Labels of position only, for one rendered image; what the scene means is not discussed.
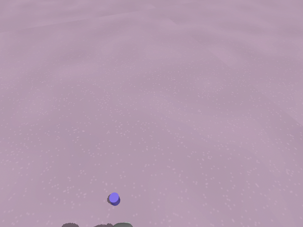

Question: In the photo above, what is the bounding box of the tin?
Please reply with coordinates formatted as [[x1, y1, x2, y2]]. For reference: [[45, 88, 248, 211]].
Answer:
[[109, 192, 120, 206]]

